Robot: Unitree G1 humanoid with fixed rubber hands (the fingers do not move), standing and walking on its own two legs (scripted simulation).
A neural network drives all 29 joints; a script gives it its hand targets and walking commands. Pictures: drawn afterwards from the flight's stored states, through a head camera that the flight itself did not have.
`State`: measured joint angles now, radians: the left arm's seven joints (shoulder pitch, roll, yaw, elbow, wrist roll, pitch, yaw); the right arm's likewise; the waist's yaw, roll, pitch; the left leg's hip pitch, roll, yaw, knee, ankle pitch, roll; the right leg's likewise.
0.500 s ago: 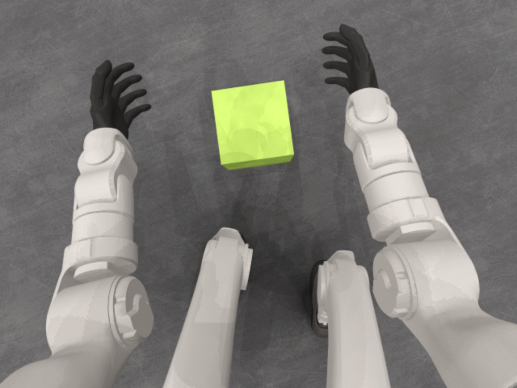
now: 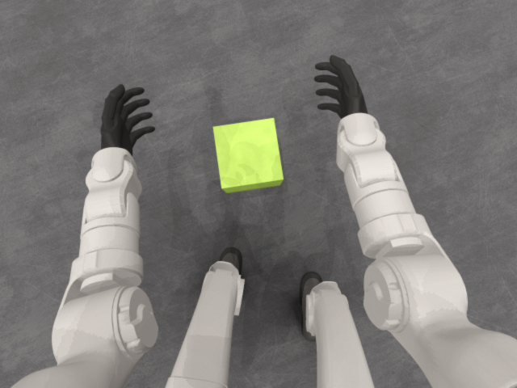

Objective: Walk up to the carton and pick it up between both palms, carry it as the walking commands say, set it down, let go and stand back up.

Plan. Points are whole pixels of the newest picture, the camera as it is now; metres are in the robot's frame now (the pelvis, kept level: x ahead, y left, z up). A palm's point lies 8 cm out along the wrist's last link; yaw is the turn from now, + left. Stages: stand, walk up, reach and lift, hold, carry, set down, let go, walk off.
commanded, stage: let go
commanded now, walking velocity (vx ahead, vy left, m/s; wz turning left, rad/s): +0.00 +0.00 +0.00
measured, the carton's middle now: (248, 158) +0.51 +0.11 -0.58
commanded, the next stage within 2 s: stand in 1.34 s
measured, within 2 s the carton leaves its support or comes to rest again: neither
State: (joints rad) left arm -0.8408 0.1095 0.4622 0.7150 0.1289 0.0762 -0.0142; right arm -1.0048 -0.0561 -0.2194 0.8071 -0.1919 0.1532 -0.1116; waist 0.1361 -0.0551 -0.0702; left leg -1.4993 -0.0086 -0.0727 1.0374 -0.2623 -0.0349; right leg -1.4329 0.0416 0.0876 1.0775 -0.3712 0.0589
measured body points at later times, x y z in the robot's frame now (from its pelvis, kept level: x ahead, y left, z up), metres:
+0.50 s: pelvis +0.06 +0.01 +0.08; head +0.24 +0.03 +0.49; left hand +0.32 +0.28 -0.02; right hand +0.40 -0.14 -0.03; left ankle +0.09 +0.13 -0.63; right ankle +0.05 -0.15 -0.63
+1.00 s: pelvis +0.10 -0.02 +0.11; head +0.13 -0.01 +0.56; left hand +0.25 +0.22 +0.04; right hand +0.29 -0.24 +0.03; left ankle +0.09 +0.13 -0.63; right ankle +0.05 -0.15 -0.63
